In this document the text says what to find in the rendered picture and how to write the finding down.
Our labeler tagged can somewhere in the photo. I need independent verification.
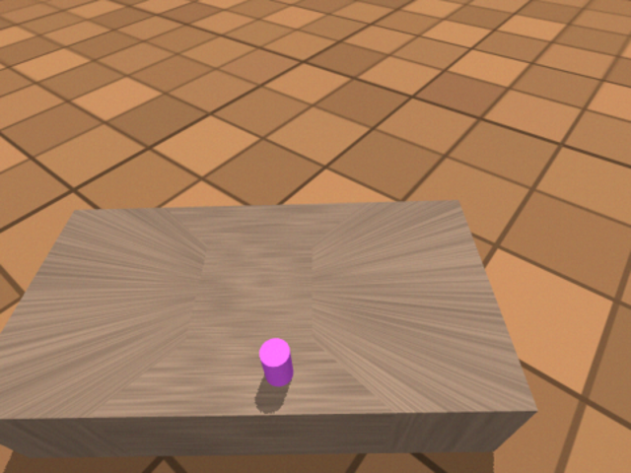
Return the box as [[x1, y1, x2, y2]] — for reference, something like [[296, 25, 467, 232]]
[[259, 338, 294, 386]]

